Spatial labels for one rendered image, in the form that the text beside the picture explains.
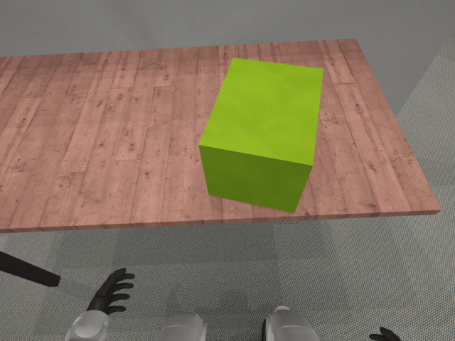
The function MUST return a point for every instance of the robot left thigh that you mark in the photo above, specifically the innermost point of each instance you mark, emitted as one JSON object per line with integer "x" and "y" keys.
{"x": 185, "y": 326}

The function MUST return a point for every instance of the robot left hand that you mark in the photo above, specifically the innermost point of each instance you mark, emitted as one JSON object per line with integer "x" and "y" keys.
{"x": 104, "y": 296}

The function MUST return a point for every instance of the robot left forearm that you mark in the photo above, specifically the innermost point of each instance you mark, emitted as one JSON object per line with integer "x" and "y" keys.
{"x": 89, "y": 326}

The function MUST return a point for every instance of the robot right hand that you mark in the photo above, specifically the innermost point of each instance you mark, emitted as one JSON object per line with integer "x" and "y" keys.
{"x": 387, "y": 335}

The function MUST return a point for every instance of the carton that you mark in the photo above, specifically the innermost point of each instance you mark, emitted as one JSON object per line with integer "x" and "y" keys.
{"x": 258, "y": 145}

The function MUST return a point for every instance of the table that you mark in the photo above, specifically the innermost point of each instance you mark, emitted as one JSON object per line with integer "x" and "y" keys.
{"x": 108, "y": 140}

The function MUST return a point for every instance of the right robot shin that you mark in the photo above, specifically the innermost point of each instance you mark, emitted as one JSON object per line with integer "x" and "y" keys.
{"x": 282, "y": 308}

